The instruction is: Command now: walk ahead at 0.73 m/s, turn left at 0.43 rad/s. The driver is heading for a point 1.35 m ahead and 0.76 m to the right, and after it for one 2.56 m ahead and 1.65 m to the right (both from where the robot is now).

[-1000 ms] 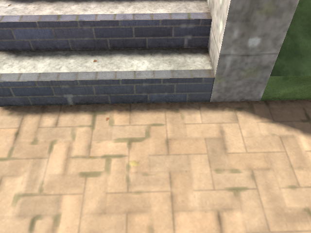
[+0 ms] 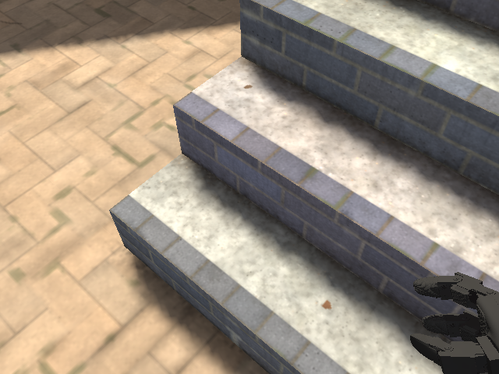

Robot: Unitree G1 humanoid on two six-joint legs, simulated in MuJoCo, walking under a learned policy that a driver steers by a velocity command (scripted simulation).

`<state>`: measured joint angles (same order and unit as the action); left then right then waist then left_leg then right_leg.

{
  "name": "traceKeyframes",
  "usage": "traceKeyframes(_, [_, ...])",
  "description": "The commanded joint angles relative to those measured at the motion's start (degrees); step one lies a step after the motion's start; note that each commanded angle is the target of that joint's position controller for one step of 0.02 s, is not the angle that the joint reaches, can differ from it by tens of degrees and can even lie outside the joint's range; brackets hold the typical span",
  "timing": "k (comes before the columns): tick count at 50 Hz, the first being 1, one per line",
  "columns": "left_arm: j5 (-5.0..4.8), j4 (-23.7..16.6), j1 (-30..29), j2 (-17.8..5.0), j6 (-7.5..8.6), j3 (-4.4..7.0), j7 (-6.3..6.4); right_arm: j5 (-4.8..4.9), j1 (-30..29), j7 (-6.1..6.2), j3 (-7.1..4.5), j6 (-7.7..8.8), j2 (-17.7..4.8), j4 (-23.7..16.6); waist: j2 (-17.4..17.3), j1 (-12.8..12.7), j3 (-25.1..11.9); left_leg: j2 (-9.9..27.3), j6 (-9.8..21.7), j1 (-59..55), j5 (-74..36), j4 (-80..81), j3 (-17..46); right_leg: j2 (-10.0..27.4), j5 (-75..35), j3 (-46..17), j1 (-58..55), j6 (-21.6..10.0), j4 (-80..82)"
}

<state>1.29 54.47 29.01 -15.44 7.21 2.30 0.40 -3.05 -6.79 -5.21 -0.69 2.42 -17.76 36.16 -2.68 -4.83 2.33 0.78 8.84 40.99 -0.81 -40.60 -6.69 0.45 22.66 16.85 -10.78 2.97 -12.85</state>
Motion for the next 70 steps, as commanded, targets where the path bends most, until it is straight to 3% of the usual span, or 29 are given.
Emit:
traceKeyframes(1, [-0.20,-5.1,-6.6,-11.6,-0.30,1.19,1.65,-1.48,23.5,1.31,-0.60,1.50,-2.6,6.2,9.9,15.2,-6.7,-6.7,2.8,-34.5,-0.9,7.3,1.9,13.3,-81.3,-4.6,15.5,-4.7,-23.1])
traceKeyframes(2, [-1.39,-5.7,-9.1,-10.4,-0.70,0.60,1.44,-2.08,31.7,2.47,-1.29,2.30,-4.0,9.8,8.4,19.2,-8.9,-3.7,3.6,-44.5,-11.8,16.7,5.1,10.0,-66.7,-3.0,20.6,-5.1,-37.9])
traceKeyframes(3, [-1.22,-6.3,-4.7,-4.4,-1.47,-0.26,0.83,-2.35,28.1,3.36,-2.29,2.69,-9.0,10.5,-4.7,12.0,-11.5,9.4,3.5,-57.8,-49.5,8.1,14.0,-0.3,6.5,-2.8,36.3,-4.1,-61.6])
traceKeyframes(4, [-5.92,-6.8,5.5,-0.8,-2.53,-1.73,1.62,-1.89,30.9,4.11,-3.03,3.18,-11.4,8.5,-7.5,10.1,-32.6,28.8,13.6,-78.0,-86.3,-1.6,31.8,-4.1,16.8,-21.5,46.6,-4.5,-84.3])
traceKeyframes(5, [-5.28,-7.2,0.6,-4.9,-3.06,-1.06,2.18,0.49,29.0,4.92,-3.77,2.25,-10.4,7.1,0.8,12.2,-36.1,26.6,12.8,-70.3,-70.4,5.6,29.2,-2.0,7.8,-24.5,46.1,-4.7,-84.4])
traceKeyframes(7, [-2.25,-7.1,-2.8,-3.7,-4.05,-1.21,1.47,1.20,20.3,5.20,-1.21,2.25,-3.1,7.8,5.9,5.2,-15.8,20.1,7.5,-47.1,-43.5,14.2,20.6,2.5,3.5,-19.6,47.0,-3.2,-75.6])
traceKeyframes(9, [-0.23,-5.8,-2.0,-2.1,-6.69,-0.95,0.41,1.83,16.4,5.88,0.87,2.96,1.1,7.4,4.7,2.0,-8.1,16.9,4.7,-28.9,-40.4,20.9,11.6,3.5,1.0,-19.1,37.6,-1.5,-67.9])
traceKeyframes(14, [-0.90,-10.1,-8.4,1.0,-9.18,1.52,2.72,0.86,21.0,5.91,-1.51,2.98,-4.3,8.4,-5.2,4.1,-9.2,20.3,8.1,-31.3,-36.2,23.7,6.6,-2.1,6.5,-12.1,51.9,-1.4,-97.8])
traceKeyframes(17, [-0.36,-16.5,-20.3,2.1,-11.07,1.75,5.26,1.06,25.2,7.00,-1.88,1.48,-3.1,10.0,-2.3,4.8,-4.5,22.2,5.5,-38.9,-3.7,27.2,8.2,0.4,11.1,-15.7,72.9,-3.8,-111.7])
traceKeyframes(21, [0.15,-23.4,-30.7,6.1,-12.18,0.21,4.65,1.08,31.1,8.05,-2.03,1.92,-3.1,12.1,1.4,5.5,-1.2,23.8,2.4,-45.7,11.7,30.0,6.1,0.4,13.4,-16.4,89.2,-4.3,-121.6])
traceKeyframes(28, [2.07,-34.9,-36.3,8.0,-13.80,-0.86,3.36,0.84,27.8,9.04,-3.43,1.00,-8.3,10.4,-5.2,1.3,-0.8,20.5,-1.0,-41.4,-10.5,29.9,-5.0,4.7,10.4,-16.6,84.6,-4.6,-104.8])
traceKeyframes(30, [0.29,-35.3,-34.9,7.3,-13.92,-1.72,2.54,1.38,25.0,8.78,-4.14,-0.60,-10.2,7.7,-5.7,1.7,-4.5,16.7,-2.0,-42.1,-14.7,31.1,-11.3,5.1,12.7,-11.3,69.5,-6.7,-78.3])
traceKeyframes(31, [-0.63,-33.7,-30.6,7.5,-13.52,-1.51,2.52,0.86,22.4,8.40,-4.63,-0.60,-11.2,5.7,-8.3,0.1,-8.3,18.2,-2.8,-43.2,-32.8,26.4,-13.8,4.5,13.3,-13.1,61.1,-9.0,-75.7])
traceKeyframes(33, [-2.87,-28.3,-19.2,2.3,-12.79,0.19,2.86,4.03,18.4,5.44,-4.84,-1.90,-13.3,3.9,-8.4,-2.3,-16.9,19.0,-1.7,-42.2,-74.9,11.6,-15.8,-4.1,13.5,-5.2,41.2,-10.9,-69.9])
traceKeyframes(34, [-2.54,-26.6,-13.2,-0.1,-11.80,1.30,3.00,5.66,18.8,3.90,-4.74,-2.10,-12.6,3.7,-9.8,-3.9,-20.8,18.3,-3.0,-40.3,-74.2,-1.3,-13.6,-7.3,12.1,-10.6,32.4,-13.1,-60.9])
traceKeyframes(35, [-2.18,-27.1,-12.8,-12.6,-10.48,5.81,3.62,5.94,14.2,4.44,-4.23,-2.54,-9.9,0.6,7.5,-5.8,-14.5,9.6,-8.3,-15.6,-24.2,-21.6,-6.9,-3.3,-12.3,-35.3,26.5,-20.2,-41.1])
traceKeyframes(36, [1.90,-30.5,-15.7,-20.2,-9.82,7.43,3.54,3.47,14.1,4.48,-3.80,-1.95,-7.1,-1.8,17.4,-3.1,-22.8,-4.9,-11.5,-1.2,24.0,-48.9,6.7,9.2,0.0,-77.3,23.4,-29.1,-12.5])
traceKeyframes(37, [2.37,-30.3,-19.0,-17.7,-8.48,5.32,2.51,4.10,13.8,3.67,-3.71,-1.22,-4.3,-1.4,9.7,-0.8,-21.5,-6.8,-10.8,2.3,24.6,-64.6,17.3,12.9,11.6,-82.7,28.6,-26.0,-5.1])
traceKeyframes(40, [-1.64,-24.8,-23.8,-3.8,-7.62,0.88,1.42,2.40,9.6,5.46,-1.11,-1.01,2.6,-4.6,8.7,6.5,-0.6,-3.2,-8.0,10.4,13.7,-65.7,15.2,4.4,15.5,-59.1,47.6,-14.3,-16.6])
traceKeyframes(44, [-1.82,-23.2,-23.1,-2.3,-7.23,0.29,2.13,2.00,14.3,5.30,-0.48,-1.37,2.5,-5.0,8.9,8.9,-5.4,-5.1,-7.4,10.8,9.4,-71.8,13.2,0.0,-4.6,-49.2,42.1,-14.1,-20.8])
traceKeyframes(48, [-2.87,-25.1,-20.5,-2.9,-10.88,-0.38,4.13,1.38,8.7,6.61,1.63,-1.81,6.7,-9.5,8.2,6.8,-8.3,-4.5,-10.8,15.8,11.4,-58.5,10.8,-2.1,-17.8,-46.0,29.9,-12.5,-18.6])
traceKeyframes(50, [-2.31,-26.6,-18.4,-4.3,-11.93,0.22,5.00,1.77,7.6,7.80,1.44,-2.35,6.6,-10.0,8.5,4.8,-9.7,-5.1,-13.0,16.9,11.9,-57.5,10.3,-1.2,-20.9,-48.0,24.6,-10.7,-16.6])
traceKeyframes(51, [5.25,-19.5,-8.6,-5.7,-6.44,-0.64,0.92,3.04,14.6,7.18,-0.08,0.39,2.9,-11.0,25.5,4.6,-13.6,-4.1,-14.7,18.9,10.3,-69.8,13.4,0.1,-12.2,-44.4,26.6,-9.7,-14.6])
traceKeyframes(54, [3.71,-18.0,-8.5,-2.4,-1.32,-1.05,-2.93,2.59,9.0,8.96,0.44,1.71,1.1,-11.9,8.9,2.7,-5.1,-3.2,-15.1,24.4,13.0,-71.4,14.5,0.5,-4.4,-49.5,27.3,-14.7,-16.1])
traceKeyframes(57, [0.41,-22.3,-15.4,-4.2,0.28,-1.57,-2.04,2.34,10.4,9.85,0.05,1.85,0.9,-11.6,9.1,3.8,-7.8,-2.2,-16.7,17.5,12.8,-63.5,11.8,1.8,-17.1,-51.1,30.8,-17.6,-17.2])
traceKeyframes(63, [-2.67,-24.7,-19.4,-5.2,0.73,-1.44,-0.05,0.06,10.6,6.72,-0.58,-0.51,3.5,-10.9,10.1,3.5,-10.1,-0.7,-18.3,2.6,17.3,-26.3,11.4,4.2,-33.2,-56.9,24.3,-18.9,-15.9])
traceKeyframes(68, [-2.06,-19.4,-21.1,-6.4,-4.87,-0.18,-2.26,0.69,15.3,3.22,-0.49,-0.23,4.5,-5.2,1.9,4.7,-9.9,-0.3,-13.8,-24.3,-0.3,22.9,9.4,2.7,-34.3,-56.0,22.7,-16.6,-15.9])
traceKeyframes(69, [-0.14,-15.4,-13.0,-5.5,-5.80,-0.20,-2.88,0.43,15.1,3.03,-1.31,0.90,2.8,-4.4,1.1,2.6,-13.5,3.3,-10.0,-34.1,-11.6,22.8,10.8,-0.7,-32.3,-51.3,24.1,-12.4,-19.3])
traceKeyframes(70, [0.31,-13.3,-0.8,-0.6,-6.34,-0.90,-3.35,0.73,15.1,1.90,-2.67,1.87,-3.3,-3.4,-10.4,-4.7,-23.9,13.2,2.6,-53.7,-48.2,8.5,19.0,-8.5,-14.2,-40.0,33.7,-3.4,-23.6])
